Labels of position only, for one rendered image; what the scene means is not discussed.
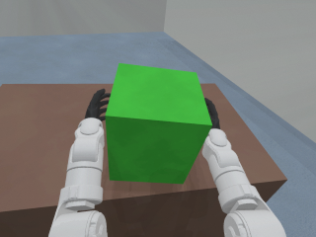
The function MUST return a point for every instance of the pedestal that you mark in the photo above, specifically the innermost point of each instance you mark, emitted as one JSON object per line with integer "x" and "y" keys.
{"x": 37, "y": 129}

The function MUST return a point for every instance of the left robot forearm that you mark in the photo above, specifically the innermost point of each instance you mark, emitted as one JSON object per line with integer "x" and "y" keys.
{"x": 82, "y": 190}

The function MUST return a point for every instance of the right robot hand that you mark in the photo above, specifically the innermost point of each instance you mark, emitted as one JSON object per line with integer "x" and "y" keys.
{"x": 212, "y": 114}

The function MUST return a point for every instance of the robot left upper arm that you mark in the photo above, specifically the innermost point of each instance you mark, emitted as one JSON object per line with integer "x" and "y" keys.
{"x": 90, "y": 223}

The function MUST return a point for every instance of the carton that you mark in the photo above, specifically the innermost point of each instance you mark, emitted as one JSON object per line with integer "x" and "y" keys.
{"x": 156, "y": 124}

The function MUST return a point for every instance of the left robot hand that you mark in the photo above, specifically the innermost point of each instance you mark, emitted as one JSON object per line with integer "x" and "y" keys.
{"x": 93, "y": 110}

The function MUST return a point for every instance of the right robot forearm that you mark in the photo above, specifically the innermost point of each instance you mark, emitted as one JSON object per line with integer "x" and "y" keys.
{"x": 234, "y": 188}

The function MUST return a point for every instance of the robot right upper arm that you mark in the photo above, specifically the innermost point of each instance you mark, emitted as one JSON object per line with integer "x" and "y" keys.
{"x": 252, "y": 223}

